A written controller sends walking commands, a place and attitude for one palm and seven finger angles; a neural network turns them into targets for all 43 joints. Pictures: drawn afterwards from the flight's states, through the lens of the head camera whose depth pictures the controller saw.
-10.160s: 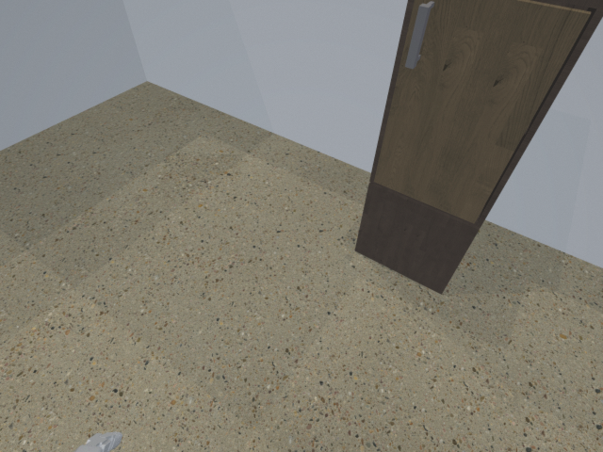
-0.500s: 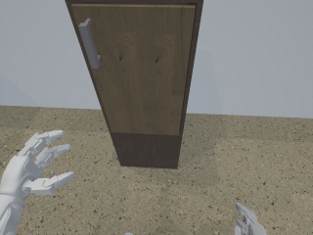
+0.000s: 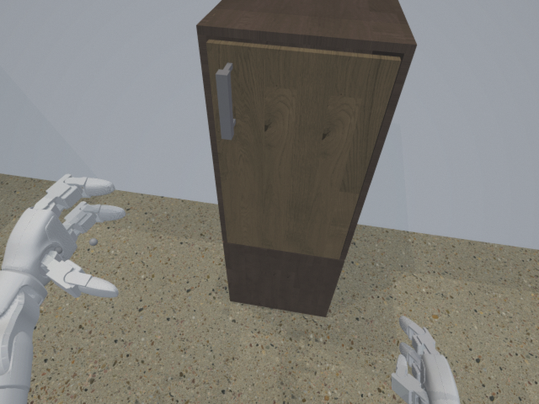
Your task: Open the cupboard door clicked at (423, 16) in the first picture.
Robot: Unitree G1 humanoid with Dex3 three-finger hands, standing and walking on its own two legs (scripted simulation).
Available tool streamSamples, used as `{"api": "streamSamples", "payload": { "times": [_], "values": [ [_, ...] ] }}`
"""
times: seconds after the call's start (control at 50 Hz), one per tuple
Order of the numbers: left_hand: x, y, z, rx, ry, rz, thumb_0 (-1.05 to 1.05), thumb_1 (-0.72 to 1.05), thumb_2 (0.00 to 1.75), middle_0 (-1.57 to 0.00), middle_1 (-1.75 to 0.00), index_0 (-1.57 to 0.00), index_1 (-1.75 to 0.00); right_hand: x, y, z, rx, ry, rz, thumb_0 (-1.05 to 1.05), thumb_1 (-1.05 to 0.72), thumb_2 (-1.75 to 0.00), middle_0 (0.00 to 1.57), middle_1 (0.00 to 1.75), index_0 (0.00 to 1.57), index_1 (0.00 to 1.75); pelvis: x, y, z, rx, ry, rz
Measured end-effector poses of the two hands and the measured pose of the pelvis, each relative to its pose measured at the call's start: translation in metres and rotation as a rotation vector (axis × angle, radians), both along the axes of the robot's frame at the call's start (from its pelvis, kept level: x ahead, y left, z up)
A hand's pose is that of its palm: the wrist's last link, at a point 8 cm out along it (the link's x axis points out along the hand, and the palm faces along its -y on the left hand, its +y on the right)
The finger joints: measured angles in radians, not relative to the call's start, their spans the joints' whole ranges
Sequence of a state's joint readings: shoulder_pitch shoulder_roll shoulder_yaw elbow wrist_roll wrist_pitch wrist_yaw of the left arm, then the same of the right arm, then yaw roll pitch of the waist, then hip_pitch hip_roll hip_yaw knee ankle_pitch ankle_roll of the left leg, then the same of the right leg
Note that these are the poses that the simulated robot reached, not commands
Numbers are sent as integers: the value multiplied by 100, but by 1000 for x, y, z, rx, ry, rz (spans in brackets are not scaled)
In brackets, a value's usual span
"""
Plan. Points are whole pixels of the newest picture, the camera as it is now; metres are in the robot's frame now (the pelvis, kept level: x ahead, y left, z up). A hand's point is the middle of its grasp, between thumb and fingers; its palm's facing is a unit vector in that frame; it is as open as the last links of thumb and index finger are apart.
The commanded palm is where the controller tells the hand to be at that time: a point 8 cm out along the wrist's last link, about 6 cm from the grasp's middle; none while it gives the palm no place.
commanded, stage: raise the hand with hooked fingers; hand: left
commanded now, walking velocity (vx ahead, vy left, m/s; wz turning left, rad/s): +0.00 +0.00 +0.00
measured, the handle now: (228, 101) +0.61 +0.15 +0.16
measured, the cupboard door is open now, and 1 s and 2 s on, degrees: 0 0 0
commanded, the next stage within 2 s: move the hooked fingers beside the handle in 0.78 s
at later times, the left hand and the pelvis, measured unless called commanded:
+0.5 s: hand (104, 215) +0.29 +0.25 +0.17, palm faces -0.05 -1.00 -0.06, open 14.0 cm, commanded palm +0.26 +0.30 +0.18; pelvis +0.00 -0.02 +0.01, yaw +0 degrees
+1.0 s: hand (125, 204) +0.30 +0.23 +0.17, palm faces +0.02 -1.00 -0.04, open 13.9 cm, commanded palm +0.28 +0.27 +0.18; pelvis +0.01 -0.06 +0.01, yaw +0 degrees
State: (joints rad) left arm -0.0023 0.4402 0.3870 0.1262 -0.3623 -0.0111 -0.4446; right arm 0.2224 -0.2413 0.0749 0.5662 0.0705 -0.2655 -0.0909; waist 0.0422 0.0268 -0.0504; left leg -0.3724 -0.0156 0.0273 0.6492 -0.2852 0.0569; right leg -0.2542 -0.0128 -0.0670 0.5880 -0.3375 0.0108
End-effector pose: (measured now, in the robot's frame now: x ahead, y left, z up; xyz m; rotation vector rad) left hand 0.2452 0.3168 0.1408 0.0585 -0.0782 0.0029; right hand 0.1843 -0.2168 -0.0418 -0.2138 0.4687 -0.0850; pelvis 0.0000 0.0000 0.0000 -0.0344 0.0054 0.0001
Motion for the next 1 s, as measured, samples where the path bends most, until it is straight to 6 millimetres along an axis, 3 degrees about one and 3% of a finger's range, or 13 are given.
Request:
{"api": "streamSamples", "payload": {
  "times": [0.1, 0.24, 0.32, 0.44, 0.56, 0.7, 0.88, 1.0],
  "values": [
    [1, 3, -1, 6, 69, -5, -1, -47, 31, -30, -118, -30, -118, 3, 12, -1, 3, 28, 38, 2, -90, -89, 20, 30, 20, 30, -1, 2, 3, 1, -11, 7],
    [8, 13, 40, 34, -70, 15, -1, -49, 30, -30, -120, -30, -120, -7, 6, -3, -16, 81, 35, 2, -90, -89, 20, 30, 20, 30, 0, -3, 8, 4, -31, 11],
    [20, 18, 51, 23, -31, 17, -1, -50, 30, -30, -120, -30, -120, -15, -7, -7, -13, 107, 4, 2, -90, -89, 20, 30, 20, 30, -1, -7, 9, 6, -34, 14],
    [28, 2, 35, 10, 85, -33, -1, -50, 30, -30, -120, -30, -120, -26, -29, -11, -6, 130, -39, 2, -90, -89, 20, 30, 20, 30, -2, -14, 10, 12, -19, 4],
    [24, -21, 31, 5, 25, -33, -1, -50, 30, -30, -120, -30, -120, -31, -46, -11, -16, 133, -55, 2, -90, -89, 20, 30, 20, 30, 0, -25, 11, 19, -26, -4],
    [24, -23, 39, 0, 8, 26, -1, -50, 30, -30, -120, -30, -120, -25, -58, -12, -5, 122, -58, 2, -90, -89, 20, 30, 20, 30, 3, -39, 11, 22, -32, 1],
    [29, -46, 37, 2, 28, -23, -1, -50, 30, -30, -120, -30, -120, -12, -69, -14, 17, 94, -62, 2, -90, -89, 20, 30, 20, 30, 6, -50, 9, 30, -25, -4],
    [36, -38, 35, -23, 28, 20, -1, -50, 30, -30, -120, -30, -120, -10, -76, -15, 11, 99, -72, 2, -90, -89, 20, 30, 20, 30, 7, -55, 7, 32, -20, -7]
  ]
}}
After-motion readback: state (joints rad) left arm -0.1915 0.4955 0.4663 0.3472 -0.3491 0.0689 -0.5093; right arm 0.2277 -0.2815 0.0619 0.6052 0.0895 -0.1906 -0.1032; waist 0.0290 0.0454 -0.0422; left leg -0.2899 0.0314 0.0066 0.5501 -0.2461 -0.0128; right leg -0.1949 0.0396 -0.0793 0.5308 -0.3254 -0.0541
